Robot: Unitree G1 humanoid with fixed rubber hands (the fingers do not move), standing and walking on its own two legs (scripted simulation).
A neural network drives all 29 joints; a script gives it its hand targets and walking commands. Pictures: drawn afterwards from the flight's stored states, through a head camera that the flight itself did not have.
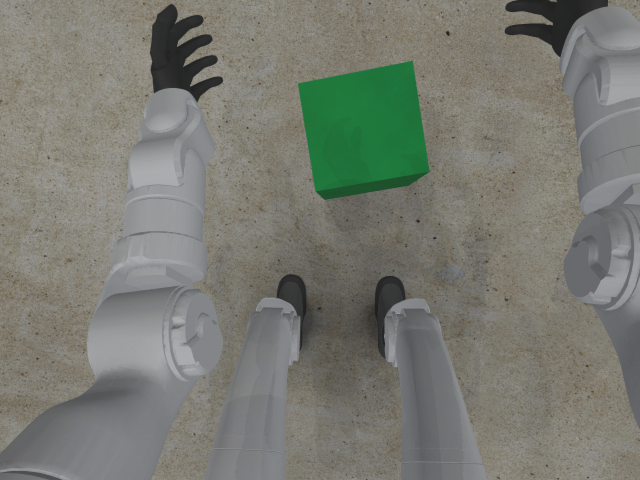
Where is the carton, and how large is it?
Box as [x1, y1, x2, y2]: [298, 61, 429, 199]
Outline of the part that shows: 412,61 298,83 315,190 324,199 408,185 429,171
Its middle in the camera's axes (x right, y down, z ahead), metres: +0.09 -0.22 +0.83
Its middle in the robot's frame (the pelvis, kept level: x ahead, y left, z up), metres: +0.54 -0.02 -0.53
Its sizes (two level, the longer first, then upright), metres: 0.210 0.200 0.250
